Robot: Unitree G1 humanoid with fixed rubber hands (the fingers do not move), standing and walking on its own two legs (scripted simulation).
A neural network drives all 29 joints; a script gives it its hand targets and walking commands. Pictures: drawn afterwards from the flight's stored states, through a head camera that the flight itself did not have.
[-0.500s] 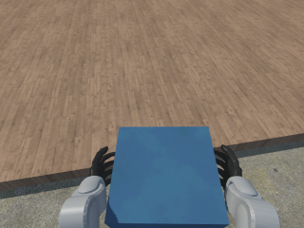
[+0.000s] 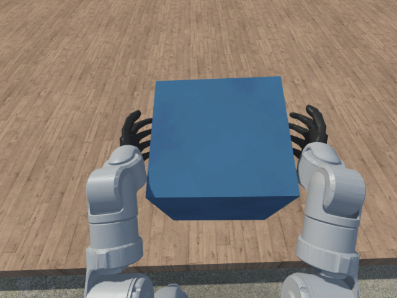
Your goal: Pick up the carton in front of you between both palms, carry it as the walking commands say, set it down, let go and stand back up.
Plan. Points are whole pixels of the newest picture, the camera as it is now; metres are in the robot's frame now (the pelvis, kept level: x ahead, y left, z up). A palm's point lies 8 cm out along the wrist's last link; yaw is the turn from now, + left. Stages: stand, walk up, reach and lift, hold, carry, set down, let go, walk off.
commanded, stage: carry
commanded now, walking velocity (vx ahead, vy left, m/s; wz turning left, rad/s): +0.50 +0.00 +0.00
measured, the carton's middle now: (218, 160) +0.36 +0.02 +0.09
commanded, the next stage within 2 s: none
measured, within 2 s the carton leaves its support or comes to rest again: neither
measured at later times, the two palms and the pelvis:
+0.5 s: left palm (185, 55) +0.73 +0.13 +0.11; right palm (297, 54) +0.71 -0.18 +0.13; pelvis +0.37 -0.01 +0.00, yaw +0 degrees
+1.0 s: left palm out of the picture +1.09 +0.12 +0.28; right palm out of the picture +1.08 -0.19 +0.29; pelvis +0.73 -0.02 +0.09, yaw -1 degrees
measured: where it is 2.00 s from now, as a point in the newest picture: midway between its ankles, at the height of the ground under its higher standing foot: (239, 113)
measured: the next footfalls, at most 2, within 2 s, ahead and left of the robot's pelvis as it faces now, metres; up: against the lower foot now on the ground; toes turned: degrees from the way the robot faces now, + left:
left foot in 0.10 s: +0.22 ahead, +0.09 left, +0.00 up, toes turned +6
right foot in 0.50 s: +0.57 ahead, -0.09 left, +0.11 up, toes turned -4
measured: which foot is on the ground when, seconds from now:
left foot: up 0.00-0.08, down 0.10-0.50, up 0.52-0.94, down 0.96-1.00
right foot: down 0.00-0.10, up 0.12-0.48, down 0.50-0.98, up 1.00-1.00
